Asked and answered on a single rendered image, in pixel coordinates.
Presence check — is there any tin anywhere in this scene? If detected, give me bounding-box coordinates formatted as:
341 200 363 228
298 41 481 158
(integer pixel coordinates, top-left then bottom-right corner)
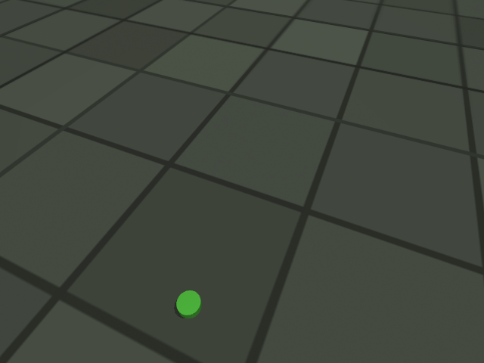
176 290 202 318

